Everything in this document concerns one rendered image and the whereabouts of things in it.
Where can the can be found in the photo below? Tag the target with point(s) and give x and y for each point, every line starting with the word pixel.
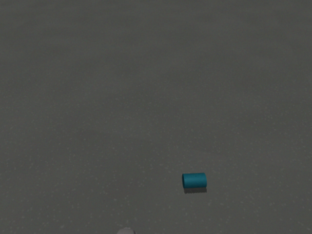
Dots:
pixel 196 180

